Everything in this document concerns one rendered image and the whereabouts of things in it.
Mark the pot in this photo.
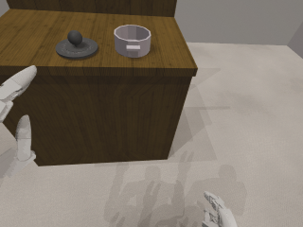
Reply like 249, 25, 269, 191
114, 25, 152, 58

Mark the right robot hand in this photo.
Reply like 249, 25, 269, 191
202, 191, 238, 227

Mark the knob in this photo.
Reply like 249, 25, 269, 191
67, 30, 82, 45

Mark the lid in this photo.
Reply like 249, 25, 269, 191
55, 37, 98, 60

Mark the table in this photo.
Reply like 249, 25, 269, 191
0, 0, 198, 166

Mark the left robot hand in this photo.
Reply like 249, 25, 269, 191
0, 65, 37, 179

